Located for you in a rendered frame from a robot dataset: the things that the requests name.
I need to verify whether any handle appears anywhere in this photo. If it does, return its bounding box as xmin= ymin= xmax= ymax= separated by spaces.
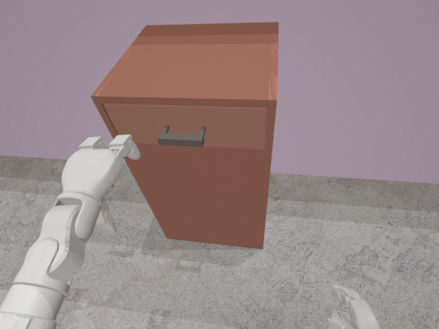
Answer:
xmin=157 ymin=125 xmax=206 ymax=147

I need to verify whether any drawer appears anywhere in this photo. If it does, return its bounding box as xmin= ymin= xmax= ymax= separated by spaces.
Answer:
xmin=104 ymin=103 xmax=266 ymax=149

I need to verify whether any left robot forearm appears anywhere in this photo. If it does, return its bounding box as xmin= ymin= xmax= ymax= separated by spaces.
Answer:
xmin=0 ymin=192 xmax=101 ymax=329

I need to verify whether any cabinet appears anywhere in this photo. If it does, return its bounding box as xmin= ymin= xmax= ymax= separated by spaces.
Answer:
xmin=91 ymin=22 xmax=278 ymax=249

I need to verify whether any left robot hand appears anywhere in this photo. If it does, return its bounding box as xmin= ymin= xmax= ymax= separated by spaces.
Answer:
xmin=62 ymin=134 xmax=141 ymax=236

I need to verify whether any right robot hand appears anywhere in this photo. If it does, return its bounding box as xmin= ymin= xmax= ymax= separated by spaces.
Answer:
xmin=328 ymin=284 xmax=381 ymax=329

